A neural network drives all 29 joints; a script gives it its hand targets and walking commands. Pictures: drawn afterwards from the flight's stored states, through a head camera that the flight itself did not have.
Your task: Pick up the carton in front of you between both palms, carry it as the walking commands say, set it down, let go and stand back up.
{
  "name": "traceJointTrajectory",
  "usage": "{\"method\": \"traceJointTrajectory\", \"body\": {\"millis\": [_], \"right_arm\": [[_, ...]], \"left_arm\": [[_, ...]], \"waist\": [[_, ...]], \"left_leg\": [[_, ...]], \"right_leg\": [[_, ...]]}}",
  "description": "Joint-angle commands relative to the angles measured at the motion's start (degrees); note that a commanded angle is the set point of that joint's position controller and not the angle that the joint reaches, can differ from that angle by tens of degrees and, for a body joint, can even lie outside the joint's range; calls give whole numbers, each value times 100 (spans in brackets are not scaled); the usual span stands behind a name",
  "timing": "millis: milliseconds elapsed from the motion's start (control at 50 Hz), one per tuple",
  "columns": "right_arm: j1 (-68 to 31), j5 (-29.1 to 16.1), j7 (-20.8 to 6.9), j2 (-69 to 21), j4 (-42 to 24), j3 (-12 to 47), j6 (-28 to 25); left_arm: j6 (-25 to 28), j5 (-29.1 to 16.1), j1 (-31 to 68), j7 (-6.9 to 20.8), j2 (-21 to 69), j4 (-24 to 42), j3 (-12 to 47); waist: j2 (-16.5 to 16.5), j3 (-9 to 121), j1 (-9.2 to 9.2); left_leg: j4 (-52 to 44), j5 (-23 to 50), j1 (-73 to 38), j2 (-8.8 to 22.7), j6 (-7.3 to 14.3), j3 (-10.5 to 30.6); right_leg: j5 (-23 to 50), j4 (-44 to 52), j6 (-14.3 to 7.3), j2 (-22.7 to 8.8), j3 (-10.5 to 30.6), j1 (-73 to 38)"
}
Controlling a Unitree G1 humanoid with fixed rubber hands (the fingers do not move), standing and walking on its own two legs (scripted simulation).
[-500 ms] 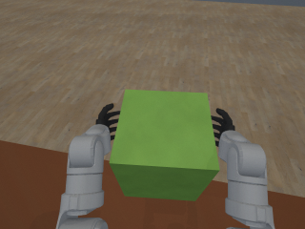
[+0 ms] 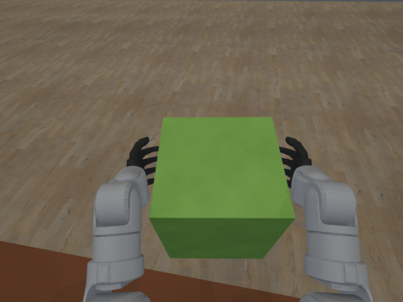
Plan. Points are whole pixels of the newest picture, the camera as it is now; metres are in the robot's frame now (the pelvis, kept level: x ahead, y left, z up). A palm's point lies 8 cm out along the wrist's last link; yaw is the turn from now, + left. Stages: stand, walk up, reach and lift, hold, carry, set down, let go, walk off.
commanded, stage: carry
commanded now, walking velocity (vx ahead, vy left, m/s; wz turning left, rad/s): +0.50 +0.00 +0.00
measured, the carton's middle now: (216, 193) +0.34 -0.01 +0.05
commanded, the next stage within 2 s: none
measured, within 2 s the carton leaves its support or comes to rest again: neither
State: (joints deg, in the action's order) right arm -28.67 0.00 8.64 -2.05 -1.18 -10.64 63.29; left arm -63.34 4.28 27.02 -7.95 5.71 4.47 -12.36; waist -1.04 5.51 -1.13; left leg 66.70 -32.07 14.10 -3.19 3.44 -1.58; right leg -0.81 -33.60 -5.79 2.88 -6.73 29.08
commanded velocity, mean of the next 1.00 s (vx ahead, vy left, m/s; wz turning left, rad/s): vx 0.50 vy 0.00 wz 0.00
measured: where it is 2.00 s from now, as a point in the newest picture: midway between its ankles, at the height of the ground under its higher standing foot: (209, 162)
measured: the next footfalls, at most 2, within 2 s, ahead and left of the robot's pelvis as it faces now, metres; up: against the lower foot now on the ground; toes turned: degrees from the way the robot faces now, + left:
left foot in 0.48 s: +0.47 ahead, +0.06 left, -0.04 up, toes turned +2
right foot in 1.00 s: +0.82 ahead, -0.08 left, -0.04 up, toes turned -5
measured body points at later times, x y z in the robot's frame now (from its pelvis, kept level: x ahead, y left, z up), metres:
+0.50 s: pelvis +0.32 +0.01 -0.03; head +0.32 +0.01 +0.42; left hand +0.66 +0.17 +0.09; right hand +0.66 -0.14 +0.09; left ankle +0.43 +0.05 -0.76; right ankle +0.10 -0.05 -0.70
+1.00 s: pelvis +0.63 -0.01 -0.05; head +0.64 +0.00 +0.40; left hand +0.97 +0.13 +0.06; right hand +0.97 -0.17 +0.06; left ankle +0.44 +0.05 -0.75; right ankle +0.78 -0.08 -0.77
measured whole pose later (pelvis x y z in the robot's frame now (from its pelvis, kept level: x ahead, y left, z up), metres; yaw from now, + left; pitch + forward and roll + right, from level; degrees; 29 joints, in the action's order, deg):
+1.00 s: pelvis +0.63 -0.01 -0.05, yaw +1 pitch +4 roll +0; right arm -25.3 1.0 8.5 -4.9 -4.7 -11.3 61.7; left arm -62.5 3.4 24.4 -7.8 5.8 7.4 -12.2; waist 0.5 4.6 -3.1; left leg 32.0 -27.3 2.3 -3.1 4.1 -4.2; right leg 2.0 -26.0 -4.4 0.8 -8.9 30.6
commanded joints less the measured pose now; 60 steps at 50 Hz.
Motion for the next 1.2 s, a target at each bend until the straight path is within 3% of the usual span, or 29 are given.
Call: {"method": "traceJointTrajectory", "body": {"millis": [0, 20, 60, 100, 180, 220, 320, 380, 420, 440, 460, 480, 500, 520, 540, 560, 620, 760, 880, 920, 940, 960, 980, 1000, 1020, 1040, 1080, 1120, 1180], "right_arm": [[-3332, -1418, -453, -4941, -665, 3577, 89], [-3458, -1369, -463, -5154, -700, 3541, 31], [-3488, -1233, -512, -5463, -711, 3504, -105], [-3345, -1143, -551, -5601, -668, 3599, -243], [-2852, -983, -546, -5491, -669, 3748, -442], [-2735, -955, -543, -5384, -764, 3807, -486], [-2821, -1045, -523, -5014, -1154, 3898, -436], [-2584, -971, -477, -4622, -1129, 3741, -261], [-2407, -842, -430, -4340, -969, 3500, -132], [-2334, -761, -402, -4217, -875, 3362, -79], [-2269, -683, -376, -4102, -805, 3220, -33], [-2216, -618, -350, -3944, -734, 3070, 17], [-2203, -596, -310, -3830, -513, 2963, 58], [-2319, -763, -304, -3901, -540, 3102, 77], [-2382, -1003, -374, -4310, -648, 3242, 81], [-3059, -1217, -448, -4625, -960, 3458, 44], [-3836, -1689, -667, -5398, -1148, 3885, -93], [-3347, -1808, -790, -5394, -1025, 4090, -316], [-2794, -1578, -726, -4930, -889, 3874, -224], [-2646, -1470, -703, -4825, -742, 3778, -179], [-2621, -1430, -694, -4812, -701, 3745, -153], [-2644, -1399, -689, -4810, -660, 3720, -128], [-2783, -1370, -685, -4795, -653, 3716, -110], [-2865, -1353, -690, -4916, -587, 3728, -70], [-2724, -1363, -687, -4929, -517, 3706, -61], [-2821, -1367, -671, -4980, -619, 3727, -91], [-3169, -1334, -661, -5338, -763, 3681, -184], [-3119, -1211, -672, -5532, -775, 3673, -275], [-2633, -1103, -684, -5615, -798, 3846, -365]], "left_arm": [[-108, -1507, 2826, 424, 4200, 192, 3371], [-62, -1712, 3216, 513, 4564, 373, 3594], [99, -2090, 3857, 673, 5152, 600, 3988], [256, -2244, 3965, 772, 5367, 650, 4188], [420, -2202, 3378, 830, 5275, 540, 4282], [463, -2164, 3167, 836, 5156, 550, 4299], [446, -2168, 3049, 785, 4796, 730, 4297], [316, -2094, 2818, 692, 4478, 593, 4169], [205, -2068, 2769, 646, 4337, 465, 4087], [153, -2063, 2835, 630, 4288, 416, 4056], [111, -2042, 2985, 613, 4231, 374, 4021], [57, -2018, 3134, 590, 4203, 364, 3968], [-35, -2020, 3141, 548, 4187, 231, 3930], [-72, -2015, 3053, 494, 4164, 259, 3844], [-70, -1994, 3283, 457, 4264, 399, 3780], [-64, -1877, 3357, 447, 4522, 408, 3649], [57, -1633, 3442, 488, 4844, 451, 3570], [286, -1378, 3011, 485, 4775, 519, 3820], [162, -1454, 2872, 464, 4451, 614, 3907], [89, -1412, 2763, 467, 4341, 500, 3839], [66, -1378, 2665, 467, 4279, 401, 3775], [60, -1322, 2595, 468, 4256, 318, 3703], [57, -1239, 2463, 477, 4244, 227, 3603], [55, -1139, 2515, 465, 4120, 131, 3472], [50, -1206, 2473, 443, 4123, -11, 3432], [71, -1349, 2405, 483, 4399, 52, 3551], [172, -1728, 3107, 620, 4979, 430, 3927], [288, -2024, 3527, 742, 5368, 635, 4209], [364, -2090, 3214, 842, 5437, 733, 4354]], "waist": [[1053, 2327, 489], [443, 2055, 415], [264, 1920, 291], [419, 1932, 261], [582, 2027, 444], [638, 1980, 508], [603, 1594, 723], [688, 1380, 833], [692, 1462, 599], [654, 1626, 335], [436, 1839, 0], [-328, 2244, -59], [-1332, 2614, -127], [-1399, 3008, -323], [-436, 2299, -206], [-446, 2175, -163], [41, 1855, 21], [-372, 1844, -221], [-533, 1432, -429], [-719, 1441, -341], [-847, 1609, -155], [-790, 1917, 121], [-429, 2240, 358], [810, 2738, 244], [1607, 3040, 461], [1176, 2824, 462], [370, 2207, 317], [249, 2072, 176], [540, 2016, 140]], "left_leg": [[1565, 192, 3079, 160, -44, 390], [1152, 510, 2921, 267, -59, 367], [541, 859, 2511, 513, -90, 409], [41, 1019, 2430, 576, -174, 321], [-828, 1840, 3032, 624, -236, 84], [-1336, 2410, 3142, 571, -208, -20], [-3032, 3623, 2862, 201, -92, -453], [-3956, 4276, 2366, 93, 129, -509], [-4333, 4411, 1215, -22, 283, -611], [-4481, 4418, 398, -16, 301, -669], [-4551, 4604, -714, 206, 268, -564], [-3516, 6502, -2312, 1337, 422, 601], [-3072, 7205, -3615, 2430, 1274, 2422], [-3765, 4106, -3862, 2803, 1953, 3655], [-4318, 2643, -2826, 2024, 1381, 3168], [-4441, 2518, -2397, 2167, 1368, 3054], [-4771, 2476, -1015, 1779, 1057, 2242], [-4368, 5094, -2100, 1425, 806, 1216], [-4260, 6315, -2320, 979, 503, 427], [-4010, 7005, -2153, 975, 360, 228], [-3541, 7347, -2073, 997, 210, 91], [-2712, 7181, -1742, 964, -3, -241], [-1717, 5718, -858, 874, -92, -332], [-466, 2100, 677, 505, -280, -267], [1155, -12, 2322, -247, -444, 91], [1421, 336, 2792, 171, -220, 452], [810, 920, 2745, 488, -137, 387], [175, 1184, 2297, 716, -213, 346], [-852, 1316, 2136, 776, -382, 55]], "right_leg": [[-160, 888, -968, -2111, 3713, -4145], [-157, 1035, -791, -1950, 3381, -3522], [-275, 1234, -685, -1878, 2974, -2702], [27, 1279, -620, -1766, 2617, -2545], [2477, 913, -490, -1622, 1968, -3398], [3061, 824, -332, -1424, 1672, -3688], [3273, 689, -171, -939, 1166, -4053], [2931, 346, -189, -919, 1069, -4100], [3191, -325, -78, -915, 891, -3621], [3235, -966, 54, -903, 724, -3287], [2470, -1922, 223, -747, 448, -2609], [-210, -3235, 414, -537, 334, -1079], [-3447, -4591, 604, 159, 573, 603], [-3512, -5519, 568, 93, 891, 1581], [-2942, -4843, 315, -181, 896, 1621], [-2663, -4717, 292, -293, 896, 1546], [-2154, -3956, 392, -606, 798, 997], [-1111, -2573, 518, -650, 381, 2092], [299, -107, 330, -154, -270, 1184], [643, 588, 187, 79, -453, 187], [639, 790, 142, 162, -545, -526], [859, 1161, 129, 117, -538, -1635], [756, 1049, 83, -383, 70, -2874], [2431, 155, -402, -2103, 2093, -4431], [1047, 828, -1411, -2703, 4009, -5284], [-191, 1157, -1291, -2466, 3910, -4931], [-187, 1479, -822, -2112, 2964, -3828], [-586, 1776, -570, -1954, 2417, -3094], [-114, 2014, -554, -1860, 1777, -2966]]}}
